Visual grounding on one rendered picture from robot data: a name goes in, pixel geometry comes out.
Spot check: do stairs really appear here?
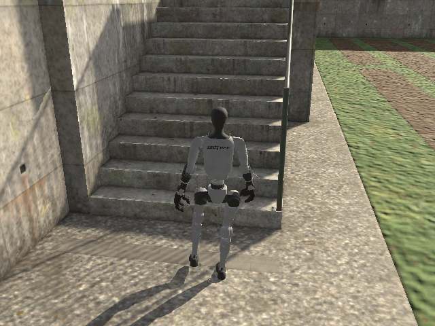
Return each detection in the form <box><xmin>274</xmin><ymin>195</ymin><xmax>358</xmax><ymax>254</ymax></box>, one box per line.
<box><xmin>88</xmin><ymin>0</ymin><xmax>290</xmax><ymax>230</ymax></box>

